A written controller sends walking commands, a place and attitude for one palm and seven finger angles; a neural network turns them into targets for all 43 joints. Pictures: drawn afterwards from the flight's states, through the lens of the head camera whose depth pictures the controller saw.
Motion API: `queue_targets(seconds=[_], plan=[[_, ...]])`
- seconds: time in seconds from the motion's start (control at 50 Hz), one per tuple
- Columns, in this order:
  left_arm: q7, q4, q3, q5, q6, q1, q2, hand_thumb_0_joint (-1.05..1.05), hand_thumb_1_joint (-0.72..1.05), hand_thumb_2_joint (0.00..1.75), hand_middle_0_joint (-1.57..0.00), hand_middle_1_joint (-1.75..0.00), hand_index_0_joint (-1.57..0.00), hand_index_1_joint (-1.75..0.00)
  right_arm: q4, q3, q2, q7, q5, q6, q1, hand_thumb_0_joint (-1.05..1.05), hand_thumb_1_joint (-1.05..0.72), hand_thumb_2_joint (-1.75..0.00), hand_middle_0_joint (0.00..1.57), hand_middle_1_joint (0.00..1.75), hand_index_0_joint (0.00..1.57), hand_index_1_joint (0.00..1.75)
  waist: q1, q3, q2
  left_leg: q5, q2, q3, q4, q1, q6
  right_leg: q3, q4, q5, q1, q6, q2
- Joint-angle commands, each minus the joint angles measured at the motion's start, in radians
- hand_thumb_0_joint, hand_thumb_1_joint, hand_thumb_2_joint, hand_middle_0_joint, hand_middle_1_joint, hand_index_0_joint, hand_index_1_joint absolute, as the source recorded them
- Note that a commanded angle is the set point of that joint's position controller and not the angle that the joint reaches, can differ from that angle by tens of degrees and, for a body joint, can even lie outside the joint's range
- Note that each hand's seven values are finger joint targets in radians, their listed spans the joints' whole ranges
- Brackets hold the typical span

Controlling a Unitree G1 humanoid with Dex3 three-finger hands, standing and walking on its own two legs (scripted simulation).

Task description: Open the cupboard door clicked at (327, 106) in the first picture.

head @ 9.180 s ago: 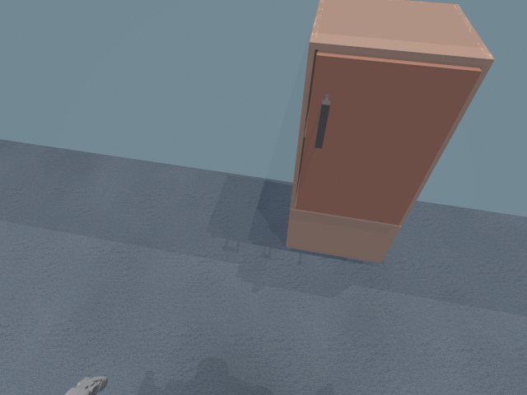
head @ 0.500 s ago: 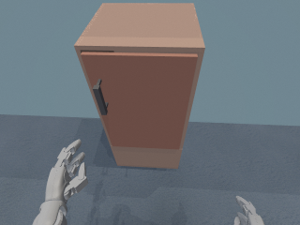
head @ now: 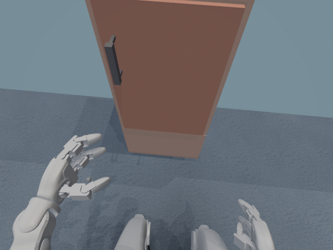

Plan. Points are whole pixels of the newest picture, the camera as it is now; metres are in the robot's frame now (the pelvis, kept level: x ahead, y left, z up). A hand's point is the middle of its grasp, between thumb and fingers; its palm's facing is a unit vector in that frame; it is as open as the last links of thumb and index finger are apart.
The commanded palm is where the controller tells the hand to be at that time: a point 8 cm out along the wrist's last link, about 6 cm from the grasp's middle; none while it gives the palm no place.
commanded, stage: raise the hand with hooked fingers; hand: left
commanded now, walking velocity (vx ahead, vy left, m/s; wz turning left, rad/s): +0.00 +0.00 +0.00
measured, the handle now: (115, 61) +0.62 +0.20 +0.06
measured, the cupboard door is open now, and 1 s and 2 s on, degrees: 0 0 0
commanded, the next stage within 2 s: move the hooked fingers beside the handle in 1.36 s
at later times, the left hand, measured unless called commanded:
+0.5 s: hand (52, 161) +0.28 +0.26 +0.07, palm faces +0.01 -1.00 -0.05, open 13.3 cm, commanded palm +0.26 +0.31 +0.07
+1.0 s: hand (47, 143) +0.32 +0.28 +0.08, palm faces -0.05 -1.00 -0.04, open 14.0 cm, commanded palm +0.29 +0.33 +0.08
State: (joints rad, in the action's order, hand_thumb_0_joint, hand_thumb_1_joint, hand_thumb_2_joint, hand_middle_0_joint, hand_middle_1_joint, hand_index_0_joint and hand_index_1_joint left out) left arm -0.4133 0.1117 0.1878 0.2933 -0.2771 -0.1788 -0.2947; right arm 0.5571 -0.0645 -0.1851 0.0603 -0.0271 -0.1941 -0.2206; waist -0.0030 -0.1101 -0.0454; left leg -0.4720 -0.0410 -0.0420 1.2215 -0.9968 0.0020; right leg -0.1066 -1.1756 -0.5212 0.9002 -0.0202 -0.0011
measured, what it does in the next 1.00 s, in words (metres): stands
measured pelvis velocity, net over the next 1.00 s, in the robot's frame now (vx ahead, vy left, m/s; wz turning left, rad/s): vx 0.03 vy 0.01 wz -0.01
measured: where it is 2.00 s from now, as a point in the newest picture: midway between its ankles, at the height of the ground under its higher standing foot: outside the picture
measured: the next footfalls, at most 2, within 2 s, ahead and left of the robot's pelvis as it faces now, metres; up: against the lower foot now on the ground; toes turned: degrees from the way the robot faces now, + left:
none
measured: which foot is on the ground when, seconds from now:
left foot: down 0.00-1.00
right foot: down 0.00-1.00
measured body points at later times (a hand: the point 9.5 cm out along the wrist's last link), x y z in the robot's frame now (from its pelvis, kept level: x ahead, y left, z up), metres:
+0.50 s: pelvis +0.02 +0.02 +0.02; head +0.09 +0.05 +0.46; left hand +0.27 +0.32 +0.08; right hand +0.20 -0.22 -0.04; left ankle +0.07 +0.11 -0.64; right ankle +0.03 -0.11 -0.64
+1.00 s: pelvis +0.03 +0.01 +0.03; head +0.10 +0.03 +0.47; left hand +0.31 +0.34 +0.09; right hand +0.17 -0.24 -0.06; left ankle +0.07 +0.11 -0.64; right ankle +0.03 -0.11 -0.64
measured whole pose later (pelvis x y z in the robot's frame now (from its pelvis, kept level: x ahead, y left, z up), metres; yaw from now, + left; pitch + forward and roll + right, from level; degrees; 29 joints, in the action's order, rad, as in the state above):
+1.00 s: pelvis +0.03 +0.01 +0.03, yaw -1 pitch +15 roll -3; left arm -0.57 0.40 0.44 0.38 -0.28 0.01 -0.44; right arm 0.55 -0.03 -0.29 0.06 -0.03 -0.19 -0.29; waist -0.02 -0.11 -0.03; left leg -0.46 -0.04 -0.01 1.09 -0.89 0.02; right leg -0.08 -1.03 -0.49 0.80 0.00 0.00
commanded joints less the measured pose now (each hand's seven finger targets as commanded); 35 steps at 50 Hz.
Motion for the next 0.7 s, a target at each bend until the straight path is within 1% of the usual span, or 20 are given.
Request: queue_targets(seconds=[0.0,0.02,0.08,0.1,0.16,0.18,0.2,0.22,0.26,0.3,0.32,0.36,0.4,0.42,0.46,0.5,0.54,0.56,0.64,0.68], plan=[[0.069,-0.214,0.229,0.076,-0.002,-0.056,-0.175,0.00,0.01,0.52,-0.26,-0.87,-0.26,-0.87,-0.207,0.097,-0.173,0.027,-0.006,-0.061,0.079,0.00,-0.90,-0.90,0.20,0.30,0.20,0.30,0.069,-0.314,0.030,0.122,0.039,-0.001,-0.250,0.219,0.023,0.078,0.259,0.027,-0.213,-0.003,0.025],[0.095,-0.257,0.248,0.076,-0.033,-0.041,-0.185,0.00,-0.01,0.51,-0.27,-0.88,-0.27,-0.88,-0.201,0.099,-0.167,0.023,-0.002,-0.063,0.058,0.00,-0.90,-0.90,0.20,0.30,0.20,0.30,0.068,-0.334,0.031,0.150,0.036,0.001,-0.250,0.232,0.021,0.073,0.249,0.062,-0.218,-0.002,0.024],[0.140,-0.232,0.197,0.038,-0.130,0.001,-0.146,0.00,-0.08,0.48,-0.27,-0.93,-0.27,-0.93,-0.164,0.101,-0.170,0.011,0.008,-0.072,0.035,0.00,-0.90,-0.90,0.20,0.30,0.20,0.30,0.020,-0.228,0.002,0.107,0.029,-0.005,-0.252,0.227,0.017,0.052,0.229,0.041,-0.111,-0.003,0.030],[0.135,-0.210,0.175,0.028,-0.157,0.042,-0.147,0.00,-0.10,0.47,-0.27,-0.94,-0.27,-0.94,-0.157,0.099,-0.180,0.010,0.011,-0.073,0.028,0.00,-0.90,-0.90,0.20,0.30,0.20,0.30,-0.001,-0.191,0.029,0.077,0.027,-0.014,-0.244,0.205,0.019,0.048,0.219,0.017,-0.078,-0.005,0.035],[0.082,-0.148,0.102,0.003,-0.196,0.069,-0.123,0.00,-0.17,0.44,-0.28,-0.99,-0.28,-0.99,-0.146,0.101,-0.211,0.008,0.007,-0.085,0.003,0.00,-0.90,-0.90,0.20,0.30,0.20,0.30,-0.034,-0.160,-0.024,-0.013,0.028,-0.020,-0.258,0.213,0.020,0.045,0.218,-0.029,-0.014,-0.006,0.031],[0.056,-0.146,0.097,0.009,-0.194,0.085,-0.128,0.00,-0.20,0.43,-0.28,-1.00,-0.28,-1.00,-0.146,0.102,-0.219,0.010,0.003,-0.089,-0.006,0.00,-0.90,-0.90,0.20,0.30,0.20,0.30,-0.037,-0.182,-0.032,-0.019,0.030,-0.024,-0.264,0.225,0.021,0.047,0.223,-0.023,-0.023,-0.007,0.030],[0.027,-0.135,0.094,0.022,-0.181,0.097,-0.136,0.00,-0.22,0.42,-0.28,-1.02,-0.28,-1.02,-0.152,0.102,-0.226,0.014,-0.001,-0.091,-0.010,0.00,-0.90,-0.90,0.20,0.30,0.20,0.30,-0.038,-0.185,-0.025,-0.011,0.030,-0.029,-0.267,0.230,0.023,0.047,0.222,-0.009,-0.034,-0.010,0.033],[0.008,-0.150,0.121,0.028,-0.171,0.095,-0.165,0.00,-0.24,0.41,-0.28,-1.03,-0.28,-1.03,-0.155,0.108,-0.234,0.017,-0.006,-0.094,-0.016,0.00,-0.90,-0.90,0.20,0.30,0.20,0.30,-0.027,-0.230,-0.034,0.007,0.028,-0.029,-0.277,0.261,0.021,0.046,0.227,0.009,-0.053,-0.010,0.032],[-0.013,-0.158,0.169,0.048,-0.142,0.081,-0.208,0.00,-0.29,0.39,-0.29,-1.07,-0.29,-1.07,-0.157,0.111,-0.240,0.023,-0.011,-0.098,-0.023,0.00,-0.90,-0.90,0.20,0.30,0.20,0.30,-0.013,-0.276,-0.031,0.051,0.029,-0.031,-0.291,0.299,0.021,0.044,0.238,0.048,-0.094,-0.009,0.033],[-0.010,-0.191,0.228,0.060,-0.126,0.089,-0.261,0.00,-0.34,0.37,-0.29,-1.10,-0.29,-1.10,-0.159,0.111,-0.241,0.024,-0.010,-0.099,-0.026,0.00,-0.90,-0.90,0.20,0.30,0.20,0.30,0.008,-0.308,-0.065,0.133,0.027,-0.039,-0.297,0.346,0.014,0.031,0.219,0.111,-0.121,-0.016,0.041],[-0.001,-0.225,0.247,0.066,-0.126,0.086,-0.268,0.00,-0.36,0.36,-0.29,-1.11,-0.29,-1.11,-0.164,0.108,-0.235,0.021,-0.006,-0.098,-0.024,0.00,-0.90,-0.90,0.20,0.30,0.20,0.30,0.022,-0.334,-0.098,0.177,0.028,-0.038,-0.302,0.373,0.009,0.027,0.217,0.138,-0.134,-0.016,0.037],[0.025,-0.220,0.255,0.076,-0.127,0.064,-0.240,0.00,-0.41,0.34,-0.29,-1.14,-0.29,-1.14,-0.161,0.108,-0.223,0.015,-0.005,-0.092,-0.019,0.00,-0.90,-0.90,0.20,0.30,0.20,0.30,0.019,-0.305,-0.084,0.217,0.024,-0.040,-0.308,0.391,0.001,0.016,0.218,0.167,-0.131,-0.013,0.041],[0.039,-0.187,0.267,0.077,-0.131,0.082,-0.242,0.00,-0.45,0.32,-0.30,-1.17,-0.30,-1.17,-0.154,0.105,-0.221,0.011,0.001,-0.083,-0.023,0.00,-0.90,-0.90,0.20,0.30,0.20,0.30,0.015,-0.271,-0.086,0.251,0.024,-0.039,-0.296,0.371,-0.002,0.013,0.209,0.190,-0.126,-0.018,0.048],[0.041,-0.152,0.258,0.070,-0.127,0.084,-0.230,0.00,-0.48,0.31,-0.30,-1.18,-0.30,-1.18,-0.153,0.103,-0.222,0.007,0.001,-0.077,-0.023,0.00,-0.90,-0.90,0.20,0.30,0.20,0.30,0.006,-0.243,-0.083,0.237,0.023,-0.035,-0.297,0.359,-0.004,0.011,0.212,0.183,-0.111,-0.015,0.046],[0.025,-0.094,0.225,0.056,-0.119,0.118,-0.209,0.00,-0.50,0.30,-0.30,-1.20,-0.30,-1.20,-0.150,0.101,-0.228,0.004,-0.002,-0.067,-0.024,0.00,-0.90,-0.90,0.20,0.30,0.20,0.30,-0.015,-0.200,-0.085,0.178,0.022,-0.033,-0.297,0.337,-0.002,0.014,0.223,0.152,-0.081,-0.011,0.045],[-0.012,-0.035,0.211,0.054,-0.099,0.157,-0.213,0.00,-0.50,0.30,-0.30,-1.20,-0.30,-1.20,-0.156,0.098,-0.237,0.006,-0.003,-0.060,-0.034,0.00,-0.90,-0.90,0.20,0.30,0.20,0.30,-0.028,-0.179,-0.063,0.162,0.025,-0.031,-0.294,0.314,0.004,0.018,0.231,0.149,-0.081,-0.014,0.050],[-0.052,-0.022,0.218,0.054,-0.082,0.198,-0.243,0.00,-0.50,0.30,-0.30,-1.20,-0.30,-1.20,-0.162,0.097,-0.246,0.009,-0.007,-0.057,-0.037,0.00,-0.90,-0.90,0.20,0.30,0.20,0.30,-0.027,-0.219,-0.060,0.170,0.026,-0.026,-0.295,0.329,0.006,0.024,0.242,0.158,-0.103,-0.012,0.047],[-0.071,-0.018,0.230,0.058,-0.075,0.212,-0.259,0.00,-0.50,0.30,-0.30,-1.20,-0.30,-1.20,-0.165,0.099,-0.248,0.013,-0.008,-0.058,-0.038,0.00,-0.90,-0.90,0.20,0.30,0.20,0.30,-0.027,-0.245,-0.033,0.189,0.027,-0.023,-0.290,0.338,0.011,0.027,0.247,0.175,-0.121,-0.011,0.048],[-0.108,-0.059,0.301,0.087,-0.090,0.286,-0.335,0.00,-0.50,0.30,-0.30,-1.20,-0.30,-1.20,-0.161,0.095,-0.246,0.020,-0.006,-0.063,-0.035,0.00,-0.90,-0.90,0.20,0.30,0.20,0.30,-0.008,-0.326,-0.085,0.272,0.027,-0.023,-0.281,0.404,0.008,0.034,0.240,0.226,-0.151,-0.017,0.051],[-0.103,-0.060,0.329,0.097,-0.106,0.295,-0.356,0.00,-0.50,0.30,-0.30,-1.20,-0.30,-1.20,-0.155,0.092,-0.242,0.020,-0.003,-0.067,-0.035,0.00,-0.90,-0.90,0.20,0.30,0.20,0.30,0.000,-0.329,-0.088,0.291,0.025,-0.026,-0.282,0.413,0.005,0.033,0.240,0.235,-0.157,-0.017,0.051]])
